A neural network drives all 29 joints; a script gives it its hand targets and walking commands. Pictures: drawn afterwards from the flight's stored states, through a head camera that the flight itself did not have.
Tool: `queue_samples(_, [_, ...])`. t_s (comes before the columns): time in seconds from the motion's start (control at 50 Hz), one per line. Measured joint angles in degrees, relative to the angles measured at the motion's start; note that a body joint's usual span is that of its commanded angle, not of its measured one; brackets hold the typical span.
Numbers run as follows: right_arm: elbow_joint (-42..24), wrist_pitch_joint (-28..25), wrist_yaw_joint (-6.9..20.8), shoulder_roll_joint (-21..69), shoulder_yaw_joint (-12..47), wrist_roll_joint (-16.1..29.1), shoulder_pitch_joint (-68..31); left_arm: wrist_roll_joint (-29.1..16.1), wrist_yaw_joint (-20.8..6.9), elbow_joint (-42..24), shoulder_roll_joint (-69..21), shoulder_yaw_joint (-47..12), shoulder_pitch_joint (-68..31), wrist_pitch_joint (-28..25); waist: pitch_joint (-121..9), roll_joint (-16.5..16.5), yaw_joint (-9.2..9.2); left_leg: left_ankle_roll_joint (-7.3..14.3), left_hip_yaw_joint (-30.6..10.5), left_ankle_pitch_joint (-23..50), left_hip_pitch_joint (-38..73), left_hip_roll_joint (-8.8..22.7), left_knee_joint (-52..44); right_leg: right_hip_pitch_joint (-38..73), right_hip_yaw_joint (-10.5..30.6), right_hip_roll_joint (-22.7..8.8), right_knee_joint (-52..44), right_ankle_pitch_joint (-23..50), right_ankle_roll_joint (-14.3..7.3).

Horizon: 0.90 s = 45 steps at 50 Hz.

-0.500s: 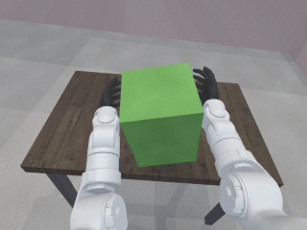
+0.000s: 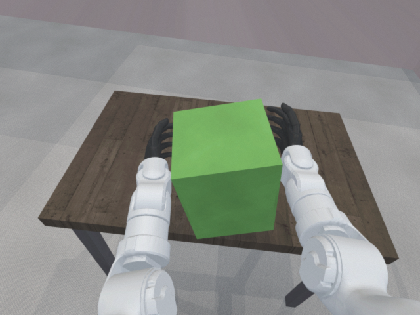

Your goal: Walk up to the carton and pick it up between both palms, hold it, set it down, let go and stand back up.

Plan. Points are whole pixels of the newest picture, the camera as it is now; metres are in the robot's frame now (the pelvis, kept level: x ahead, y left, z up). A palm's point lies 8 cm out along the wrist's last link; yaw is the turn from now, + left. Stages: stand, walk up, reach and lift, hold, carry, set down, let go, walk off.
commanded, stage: set down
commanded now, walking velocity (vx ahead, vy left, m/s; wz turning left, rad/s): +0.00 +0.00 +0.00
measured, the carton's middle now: (226, 174) +0.38 +0.02 +0.05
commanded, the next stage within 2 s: none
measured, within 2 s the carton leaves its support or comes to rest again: neither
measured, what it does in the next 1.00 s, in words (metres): stands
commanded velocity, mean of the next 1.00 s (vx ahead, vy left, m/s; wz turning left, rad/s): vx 0.00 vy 0.00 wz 0.00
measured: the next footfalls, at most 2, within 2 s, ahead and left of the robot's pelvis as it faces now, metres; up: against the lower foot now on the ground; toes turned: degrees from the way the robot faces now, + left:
none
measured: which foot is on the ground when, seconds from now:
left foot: down 0.00-1.00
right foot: down 0.00-1.00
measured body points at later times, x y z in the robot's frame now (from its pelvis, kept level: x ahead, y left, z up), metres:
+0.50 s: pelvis +0.01 +0.00 +0.00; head +0.02 +0.03 +0.45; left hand +0.39 +0.17 +0.08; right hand +0.44 -0.09 +0.11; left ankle +0.01 +0.13 -0.75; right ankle +0.00 -0.10 -0.75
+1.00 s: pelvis +0.00 +0.00 +0.00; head +0.02 +0.03 +0.45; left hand +0.38 +0.17 +0.07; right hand +0.43 -0.09 +0.10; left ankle +0.01 +0.13 -0.75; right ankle +0.00 -0.10 -0.75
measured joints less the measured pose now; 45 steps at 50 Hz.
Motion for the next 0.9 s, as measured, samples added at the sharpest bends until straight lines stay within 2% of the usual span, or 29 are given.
queue_samples(0.56, [0.5, -3.0, 0.2, 0.3, -1.0, -2.8, 0.3, 0.0, 0.7, 2.3, -0.4, 1.5, 0.4, -5.7, -0.4, 0.0, 0.27, -0.1, 0.0, 0.0, -2.8, 0.0, -0.1, -2.8, 0.0, 0.0, 0.0, 0.1, -0.2])
queue_samples(0.9, [0.6, -3.8, 1.3, 1.4, -5.1, -6.7, 0.7, 0.0, 0.6, 4.4, -1.0, 3.2, 0.5, -8.2, -0.7, 0.0, 0.45, -0.1, 0.0, 0.3, -3.1, 0.0, -0.1, -3.2, 0.0, 0.0, 0.0, 0.3, -0.2])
